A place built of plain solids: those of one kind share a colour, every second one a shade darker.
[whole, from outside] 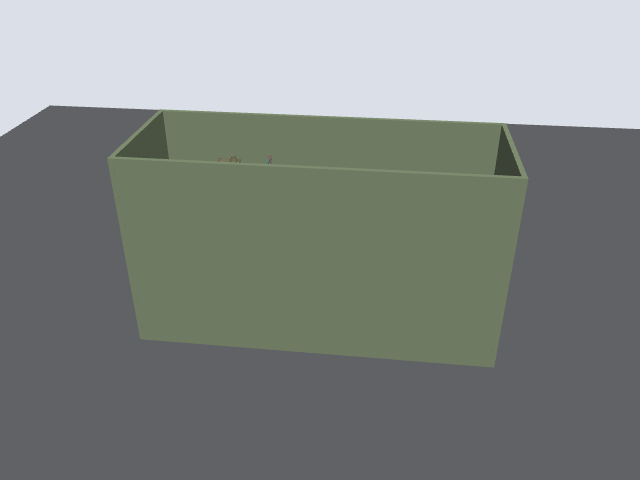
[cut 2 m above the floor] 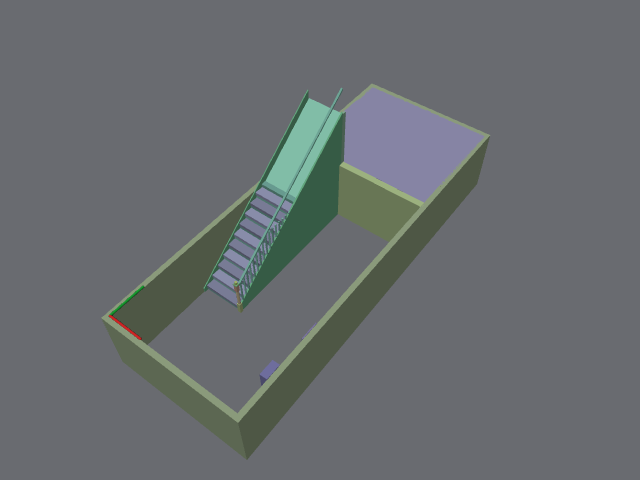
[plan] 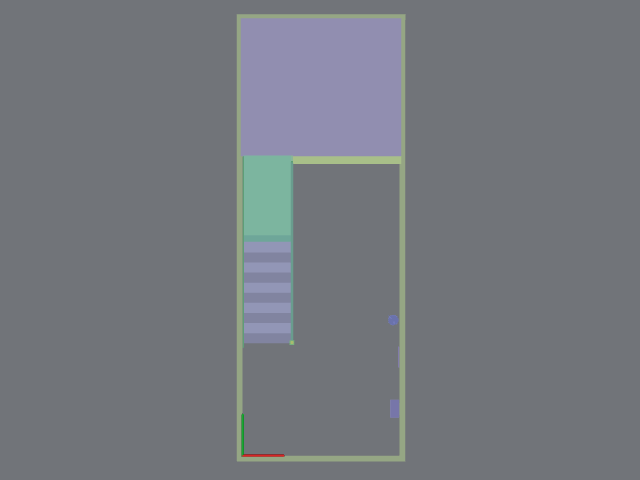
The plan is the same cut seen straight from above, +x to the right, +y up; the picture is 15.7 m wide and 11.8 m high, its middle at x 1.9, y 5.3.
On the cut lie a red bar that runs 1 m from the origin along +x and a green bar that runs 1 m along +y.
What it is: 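A villa's stair hall, a dwelling of no particular year; the hall below, the landing 3.73 m above it, and between them a joiner's timber flight of 19 risers of about 0.197 m on goings of about 0.248 m, 1.16 m clear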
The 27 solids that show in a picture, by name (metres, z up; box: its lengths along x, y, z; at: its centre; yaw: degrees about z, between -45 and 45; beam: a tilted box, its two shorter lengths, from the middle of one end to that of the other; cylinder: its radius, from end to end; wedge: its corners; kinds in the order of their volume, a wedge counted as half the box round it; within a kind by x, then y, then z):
{
 "upper_1": {"box": [3.95, 3.39, 3.79], "at": [1.93, 9.05, 1.84]},
 "wall_1": {"box": [0.15, 11.0, 6.22], "at": [-0.07, 5.35, 3.06]},
 "wall_2": {"box": [4.15, 0.15, 6.22], "at": [1.93, -0.07, 3.06]},
 "wall_3": {"box": [4.15, 0.15, 6.22], "at": [1.93, 10.78, 3.06]},
 "wall_4": {"box": [0.15, 11.0, 6.22], "at": [3.92, 5.35, 3.06]},
 "carriage_1": {"wedge": [[0.02, 2.81, -0.05], [0.02, 2.81, 0.0], [0.02, 7.38, -0.05], [0.02, 7.38, 3.62], [1.19, 2.81, -0.05], [1.19, 2.81, 0.0], [1.19, 7.38, -0.05], [1.19, 7.38, 3.62]]},
 "upper_edge_1": {"box": [2.67, 0.19, 3.79], "at": [2.57, 7.26, 1.84]},
 "string_1": {"wedge": [[0.0, 2.65, -0.05], [0.0, 2.65, 0.15], [0.0, 7.36, -0.05], [0.0, 7.36, 3.89], [0.03, 2.65, -0.05], [0.03, 2.65, 0.15], [0.03, 7.36, -0.05], [0.03, 7.36, 3.89]]},
 "string_2": {"wedge": [[1.19, 2.78, -0.05], [1.19, 2.78, 0.26], [1.19, 7.25, -0.05], [1.19, 7.25, 3.8], [1.23, 2.78, -0.05], [1.23, 2.78, 0.26], [1.23, 7.25, -0.05], [1.23, 7.25, 3.8]]},
 "rail_1": {"wedge": [[1.18, 2.82, 1.04], [1.18, 2.82, 1.09], [1.18, 7.2, 4.52], [1.18, 7.2, 4.57], [1.24, 2.82, 1.04], [1.24, 2.82, 1.09], [1.24, 7.2, 4.52], [1.24, 7.2, 4.57]]},
 "tread_1": {"wedge": [[0.02, 2.76, 0.19], [0.02, 2.77, 0.09], [0.02, 3.06, 0.09], [0.02, 3.06, 0.19], [1.2, 2.76, 0.19], [1.2, 2.77, 0.09], [1.2, 3.06, 0.09], [1.2, 3.06, 0.19]]},
 "tread_2": {"wedge": [[0.02, 3.01, 0.29], [0.02, 3.01, 0.39], [0.02, 3.31, 0.29], [0.02, 3.31, 0.39], [1.2, 3.01, 0.29], [1.2, 3.01, 0.39], [1.2, 3.31, 0.29], [1.2, 3.31, 0.39]]},
 "tread_3": {"wedge": [[0.02, 3.26, 0.48], [0.02, 3.26, 0.58], [0.02, 3.55, 0.48], [0.02, 3.55, 0.58], [1.2, 3.26, 0.48], [1.2, 3.26, 0.58], [1.2, 3.55, 0.48], [1.2, 3.55, 0.58]]},
 "tread_4": {"wedge": [[0.02, 3.51, 0.68], [0.02, 3.51, 0.78], [0.02, 3.8, 0.68], [0.02, 3.8, 0.78], [1.2, 3.51, 0.68], [1.2, 3.51, 0.78], [1.2, 3.8, 0.68], [1.2, 3.8, 0.78]]},
 "tread_5": {"wedge": [[0.02, 3.76, 0.88], [0.02, 3.76, 0.98], [0.02, 4.05, 0.88], [0.02, 4.05, 0.98], [1.2, 3.76, 0.88], [1.2, 3.76, 0.98], [1.2, 4.05, 0.88], [1.2, 4.05, 0.98]]},
 "tread_6": {"wedge": [[0.02, 4.0, 1.17], [0.02, 4.01, 1.07], [0.02, 4.3, 1.07], [0.02, 4.3, 1.17], [1.2, 4.0, 1.17], [1.2, 4.01, 1.07], [1.2, 4.3, 1.07], [1.2, 4.3, 1.17]]},
 "tread_7": {"wedge": [[0.02, 4.25, 1.27], [0.02, 4.25, 1.37], [0.02, 4.55, 1.27], [0.02, 4.55, 1.37], [1.2, 4.25, 1.27], [1.2, 4.25, 1.37], [1.2, 4.55, 1.27], [1.2, 4.55, 1.37]]},
 "tread_8": {"wedge": [[0.02, 4.5, 1.47], [0.02, 4.5, 1.57], [0.02, 4.79, 1.47], [0.02, 4.79, 1.57], [1.2, 4.5, 1.47], [1.2, 4.5, 1.57], [1.2, 4.79, 1.47], [1.2, 4.79, 1.57]]},
 "tread_9": {"wedge": [[0.02, 4.75, 1.66], [0.02, 4.75, 1.76], [0.02, 5.04, 1.66], [0.02, 5.04, 1.76], [1.2, 4.75, 1.66], [1.2, 4.75, 1.76], [1.2, 5.04, 1.66], [1.2, 5.04, 1.76]]},
 "tread_10": {"wedge": [[0.02, 5.0, 1.86], [0.02, 5.0, 1.96], [0.02, 5.29, 1.86], [0.02, 5.29, 1.96], [1.2, 5.0, 1.86], [1.2, 5.0, 1.96], [1.2, 5.29, 1.86], [1.2, 5.29, 1.96]]},
 "riser_1": {"wedge": [[0.02, 4.76, 1.54], [0.02, 4.76, 1.67], [0.02, 5.04, 1.64], [0.02, 5.04, 1.67], [1.2, 4.76, 1.54], [1.2, 4.76, 1.67], [1.2, 5.04, 1.64], [1.2, 5.04, 1.67]]},
 "riser_2": {"wedge": [[0.02, 5.01, 1.73], [0.02, 5.01, 1.87], [0.02, 5.29, 1.84], [0.02, 5.29, 1.87], [1.2, 5.01, 1.73], [1.2, 5.01, 1.87], [1.2, 5.29, 1.84], [1.2, 5.29, 1.87]]},
 "riser_3": {"wedge": [[0.02, 5.26, 1.93], [0.02, 5.26, 2.06], [0.02, 5.54, 2.04], [0.02, 5.54, 2.06], [1.2, 5.26, 1.93], [1.2, 5.26, 2.06], [1.2, 5.54, 2.04], [1.2, 5.54, 2.06]]},
 "longcase_clock_1": {"box": [0.21, 0.43, 0.52], "at": [3.74, 1.15, 1.75]},
 "stick_bin_1": {"cylinder": 0.12, "from": [3.7, 3.33, 0.02], "to": [3.7, 3.33, 0.58]},
 "apron_1": {"wedge": [[1.19, 7.25, -0.05], [1.19, 7.25, 3.73], [1.19, 7.38, -0.05], [1.19, 7.38, 3.73], [1.23, 7.25, -0.05], [1.23, 7.25, 3.73], [1.23, 7.38, -0.05], [1.23, 7.38, 3.73]]},
 "newel_foot_1": {"box": [0.1, 0.1, 0.41], "at": [1.21, 2.78, 0.15]}
}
